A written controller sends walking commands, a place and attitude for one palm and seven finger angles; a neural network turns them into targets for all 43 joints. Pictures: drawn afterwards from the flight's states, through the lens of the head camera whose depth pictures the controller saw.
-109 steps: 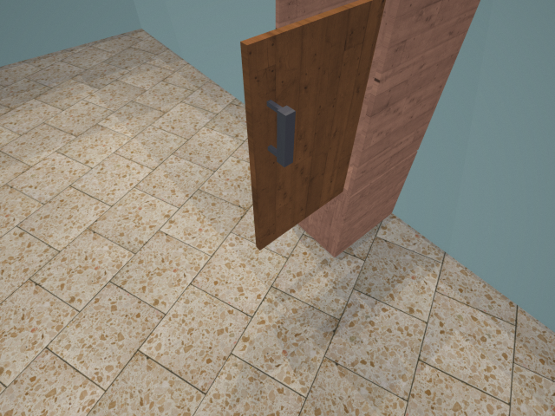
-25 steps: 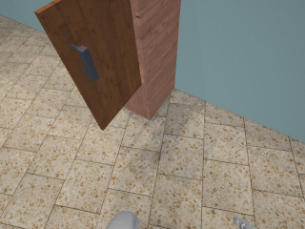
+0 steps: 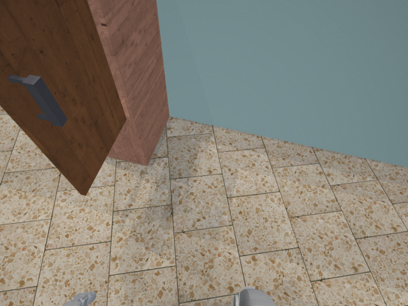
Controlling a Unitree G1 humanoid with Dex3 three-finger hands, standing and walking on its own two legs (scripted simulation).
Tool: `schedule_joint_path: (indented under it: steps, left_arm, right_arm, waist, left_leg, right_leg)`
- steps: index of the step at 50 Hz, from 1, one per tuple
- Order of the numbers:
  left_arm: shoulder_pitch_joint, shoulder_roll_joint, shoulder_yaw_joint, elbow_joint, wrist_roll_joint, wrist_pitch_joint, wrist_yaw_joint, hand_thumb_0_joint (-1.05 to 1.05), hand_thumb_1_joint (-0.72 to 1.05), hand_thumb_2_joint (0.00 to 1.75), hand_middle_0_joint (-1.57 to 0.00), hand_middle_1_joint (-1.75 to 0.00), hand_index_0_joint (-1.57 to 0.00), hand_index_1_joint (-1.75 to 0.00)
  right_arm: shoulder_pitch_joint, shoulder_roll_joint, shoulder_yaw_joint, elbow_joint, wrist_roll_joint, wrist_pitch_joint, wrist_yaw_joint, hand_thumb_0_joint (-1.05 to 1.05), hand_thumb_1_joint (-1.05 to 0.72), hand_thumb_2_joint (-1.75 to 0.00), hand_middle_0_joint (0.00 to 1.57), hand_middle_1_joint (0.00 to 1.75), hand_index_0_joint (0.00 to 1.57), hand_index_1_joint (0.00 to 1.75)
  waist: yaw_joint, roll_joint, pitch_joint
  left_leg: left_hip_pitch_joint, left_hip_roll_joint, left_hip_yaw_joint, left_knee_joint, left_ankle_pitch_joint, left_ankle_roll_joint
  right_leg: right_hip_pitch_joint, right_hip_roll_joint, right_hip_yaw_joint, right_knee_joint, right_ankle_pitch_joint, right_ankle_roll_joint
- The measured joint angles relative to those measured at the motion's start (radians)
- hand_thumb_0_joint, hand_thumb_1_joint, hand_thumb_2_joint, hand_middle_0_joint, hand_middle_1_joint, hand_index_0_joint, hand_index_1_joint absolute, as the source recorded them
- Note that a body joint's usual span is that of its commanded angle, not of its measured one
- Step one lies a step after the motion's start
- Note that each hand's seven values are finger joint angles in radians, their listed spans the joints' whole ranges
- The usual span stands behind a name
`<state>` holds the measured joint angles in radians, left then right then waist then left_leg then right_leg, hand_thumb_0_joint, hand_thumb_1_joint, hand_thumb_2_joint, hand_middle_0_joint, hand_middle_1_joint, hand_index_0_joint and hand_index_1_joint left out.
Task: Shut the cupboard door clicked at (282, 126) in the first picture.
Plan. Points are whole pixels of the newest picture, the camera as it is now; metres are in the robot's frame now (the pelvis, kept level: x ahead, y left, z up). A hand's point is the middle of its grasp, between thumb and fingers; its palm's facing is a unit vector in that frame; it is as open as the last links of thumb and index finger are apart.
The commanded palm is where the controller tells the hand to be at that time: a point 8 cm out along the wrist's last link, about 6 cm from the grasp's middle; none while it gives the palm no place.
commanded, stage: walk around to get in front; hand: left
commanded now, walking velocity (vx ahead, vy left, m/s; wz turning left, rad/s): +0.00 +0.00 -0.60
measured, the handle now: (38, 101) +0.47 +0.41 +0.07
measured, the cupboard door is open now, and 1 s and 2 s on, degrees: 91 91 91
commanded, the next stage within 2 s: none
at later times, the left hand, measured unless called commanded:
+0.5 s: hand (144, 280) +0.18 +0.15 -0.18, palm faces -0.29 -0.94 -0.19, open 7.4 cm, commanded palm none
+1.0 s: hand (176, 275) +0.19 +0.08 -0.17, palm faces -0.54 -0.81 -0.24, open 7.4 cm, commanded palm none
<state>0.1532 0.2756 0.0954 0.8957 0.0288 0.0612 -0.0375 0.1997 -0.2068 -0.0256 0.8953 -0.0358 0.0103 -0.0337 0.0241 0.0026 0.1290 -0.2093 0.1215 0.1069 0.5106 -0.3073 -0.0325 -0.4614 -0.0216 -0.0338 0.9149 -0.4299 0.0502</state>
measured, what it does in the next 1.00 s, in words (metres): steps on the spot, turning right: right foot, then left foot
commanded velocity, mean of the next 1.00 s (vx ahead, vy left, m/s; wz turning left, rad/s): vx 0.00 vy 0.00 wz -0.60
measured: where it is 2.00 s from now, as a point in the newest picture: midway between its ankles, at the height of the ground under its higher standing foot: outside the picture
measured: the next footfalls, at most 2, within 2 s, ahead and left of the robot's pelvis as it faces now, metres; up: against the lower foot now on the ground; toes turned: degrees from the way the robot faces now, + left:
right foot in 0.10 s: +0.04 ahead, -0.15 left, +0.00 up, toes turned -8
left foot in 0.42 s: +0.09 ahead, +0.10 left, +0.00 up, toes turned -12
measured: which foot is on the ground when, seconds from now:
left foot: down 0.00-0.10, up 0.12-0.40, down 0.42-0.72, up 0.74-1.00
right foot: up 0.00-0.08, down 0.10-0.42, up 0.44-0.72, down 0.74-1.00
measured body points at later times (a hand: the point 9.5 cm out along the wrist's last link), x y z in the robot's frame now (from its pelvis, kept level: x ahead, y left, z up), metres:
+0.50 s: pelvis +0.01 -0.01 -0.01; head +0.07 +0.00 +0.44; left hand +0.19 +0.20 -0.16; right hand +0.00 -0.26 -0.14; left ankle +0.05 +0.11 -0.74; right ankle -0.03 -0.13 -0.69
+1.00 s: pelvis +0.02 -0.05 +0.00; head +0.07 -0.09 +0.44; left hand +0.22 +0.12 -0.15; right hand -0.05 -0.32 -0.15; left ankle +0.09 +0.07 -0.70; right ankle -0.04 -0.13 -0.74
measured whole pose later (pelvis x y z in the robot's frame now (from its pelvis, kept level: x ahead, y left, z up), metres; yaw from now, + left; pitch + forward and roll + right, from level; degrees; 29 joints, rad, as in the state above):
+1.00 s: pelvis +0.02 -0.05 +0.00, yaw -35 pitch +2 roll +1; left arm 0.19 0.20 0.06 0.92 0.03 0.04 0.00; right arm 0.13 -0.24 -0.06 0.89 -0.01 0.05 -0.02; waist 0.01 0.00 0.11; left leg -0.44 0.05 0.03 0.89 -0.42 -0.08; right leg -0.28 0.04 0.05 0.54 -0.28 -0.03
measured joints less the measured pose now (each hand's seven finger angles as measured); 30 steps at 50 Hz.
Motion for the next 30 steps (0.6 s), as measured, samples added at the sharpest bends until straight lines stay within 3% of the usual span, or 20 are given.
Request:
schedule_joint_path:
  steps: [3, 5, 8, 11, 16, 20, 21, 23, 26, 28, 30]
  left_arm:
    - [-0.020, -0.006, -0.010, -0.003, -0.002, -0.006, -0.004, 0.00, 0.91, 0.90, -0.20, -0.30, -0.20, -0.30]
    - [-0.021, 0.002, -0.019, -0.016, 0.001, -0.025, -0.004, 0.00, 0.91, 0.90, -0.20, -0.30, -0.20, -0.30]
    - [-0.044, -0.028, -0.029, -0.012, -0.002, -0.042, 0.020, 0.00, 0.91, 0.90, -0.20, -0.30, -0.20, -0.30]
    - [-0.039, -0.048, -0.035, -0.014, -0.001, -0.033, 0.037, 0.00, 0.91, 0.90, -0.20, -0.30, -0.20, -0.30]
    - [-0.026, -0.061, -0.041, -0.005, 0.006, -0.017, 0.036, 0.00, 0.91, 0.90, -0.20, -0.30, -0.20, -0.30]
    - [-0.019, -0.062, -0.035, -0.003, 0.001, -0.008, 0.031, 0.00, 0.91, 0.90, -0.20, -0.30, -0.20, -0.30]
    - [-0.014, -0.064, -0.033, -0.006, -0.004, -0.003, 0.029, 0.00, 0.91, 0.90, -0.20, -0.30, -0.20, -0.30]
    - [-0.024, -0.050, -0.026, -0.002, -0.005, 0.004, 0.024, 0.00, 0.91, 0.90, -0.20, -0.30, -0.20, -0.30]
    - [-0.032, -0.038, -0.012, 0.004, 0.001, 0.006, 0.011, 0.00, 0.91, 0.90, -0.20, -0.30, -0.20, -0.30]
    - [-0.031, -0.038, -0.007, 0.001, -0.001, 0.005, 0.004, 0.00, 0.91, 0.90, -0.20, -0.30, -0.20, -0.30]
    - [-0.028, -0.041, -0.008, -0.003, -0.002, 0.005, 0.000, 0.00, 0.91, 0.90, -0.20, -0.30, -0.20, -0.30]
  right_arm:
    - [0.026, -0.021, -0.010, 0.009, 0.001, 0.006, 0.007, 0.00, -0.90, -0.89, 0.20, 0.30, 0.21, 0.30]
    - [0.054, -0.034, -0.017, 0.012, 0.010, 0.014, 0.012, 0.00, -0.90, -0.89, 0.20, 0.30, 0.21, 0.30]
    - [0.027, -0.072, -0.030, 0.036, 0.020, 0.048, 0.007, 0.00, -0.91, -0.89, 0.20, 0.30, 0.20, 0.30]
    - [0.003, -0.077, -0.036, 0.042, 0.021, 0.058, 0.005, 0.00, -0.91, -0.89, 0.20, 0.29, 0.20, 0.30]
    - [-0.007, -0.048, -0.032, 0.016, 0.022, 0.042, 0.013, 0.00, -0.91, -0.90, 0.19, 0.29, 0.20, 0.29]
    - [0.002, -0.021, -0.018, -0.002, 0.025, 0.015, 0.012, 0.00, -0.91, -0.90, 0.19, 0.29, 0.20, 0.30]
    - [0.013, -0.020, -0.014, -0.008, 0.021, 0.003, 0.011, 0.00, -0.91, -0.90, 0.20, 0.29, 0.20, 0.30]
    - [0.017, 0.003, -0.002, -0.003, 0.011, -0.008, 0.006, 0.00, -0.91, -0.90, 0.20, 0.30, 0.20, 0.30]
    - [0.036, 0.028, 0.013, 0.002, 0.000, -0.013, 0.003, 0.00, -0.91, -0.89, 0.20, 0.30, 0.20, 0.30]
    - [0.045, 0.034, 0.015, 0.006, -0.002, -0.009, 0.002, 0.00, -0.91, -0.89, 0.20, 0.30, 0.20, 0.30]
    - [0.048, 0.034, 0.012, 0.009, -0.003, -0.008, 0.003, 0.00, -0.90, -0.89, 0.20, 0.30, 0.21, 0.30]
  waist:
    - [-0.021, 0.021, 0.007]
    - [-0.030, 0.012, -0.007]
    - [-0.042, 0.050, 0.024]
    - [-0.047, 0.041, 0.028]
    - [-0.050, 0.003, 0.002]
    - [-0.047, -0.014, -0.026]
    - [-0.048, -0.005, -0.042]
    - [-0.042, -0.028, -0.038]
    - [-0.031, -0.035, -0.032]
    - [-0.024, -0.025, -0.029]
    - [-0.022, -0.008, -0.026]
  left_leg:
    - [-0.008, 0.030, 0.041, 0.054, -0.037, -0.019]
    - [-0.052, 0.038, 0.064, 0.159, -0.083, -0.031]
    - [-0.174, 0.013, -0.038, 0.459, -0.221, -0.032]
    - [-0.251, -0.020, -0.069, 0.589, -0.178, -0.039]
    - [-0.237, -0.054, -0.064, 0.436, -0.118, -0.040]
    - [-0.134, -0.076, -0.059, 0.162, -0.042, -0.025]
    - [-0.114, -0.066, -0.067, 0.092, -0.022, -0.003]
    - [-0.121, -0.061, -0.043, 0.116, -0.021, 0.023]
    - [-0.083, -0.038, -0.010, 0.073, -0.003, 0.024]
    - [-0.056, -0.018, 0.010, 0.032, 0.015, 0.018]
    - [-0.037, 0.003, 0.032, 0.009, 0.022, 0.010]
  right_leg:
    - [0.079, 0.000, -0.027, -0.168, 0.043, -0.021]
    - [0.148, -0.010, -0.020, -0.316, 0.175, -0.056]
    - [0.125, 0.019, 0.002, -0.258, 0.111, -0.070]
    - [0.138, 0.031, 0.039, -0.292, 0.125, -0.064]
    - [0.150, 0.043, 0.097, -0.342, 0.159, -0.061]
    - [0.127, 0.064, 0.135, -0.319, 0.150, -0.045]
    - [0.105, 0.078, 0.134, -0.290, 0.130, -0.046]
    - [0.046, 0.075, 0.122, -0.128, -0.013, -0.038]
    - [-0.030, 0.059, 0.068, 0.133, -0.049, -0.016]
    - [-0.039, 0.035, 0.029, 0.174, -0.037, -0.005]
    - [-0.016, 0.015, -0.002, 0.112, -0.032, -0.001]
